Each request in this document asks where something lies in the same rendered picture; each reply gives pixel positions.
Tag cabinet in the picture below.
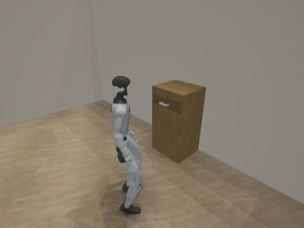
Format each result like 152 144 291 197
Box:
152 79 206 164

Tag robot right hand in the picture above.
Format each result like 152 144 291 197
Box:
127 162 143 181

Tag robot right upper arm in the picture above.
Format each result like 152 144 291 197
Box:
113 104 126 140

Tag humanoid robot torso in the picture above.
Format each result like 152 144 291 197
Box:
111 101 130 153

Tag right robot forearm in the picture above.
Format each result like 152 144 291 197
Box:
115 134 134 165

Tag drawer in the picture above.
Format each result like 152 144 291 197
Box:
153 93 181 114

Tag robot left hand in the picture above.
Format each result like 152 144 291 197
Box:
127 130 138 143

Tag handle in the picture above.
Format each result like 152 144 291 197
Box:
159 102 170 107

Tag right robot shin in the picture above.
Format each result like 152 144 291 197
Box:
124 182 141 208

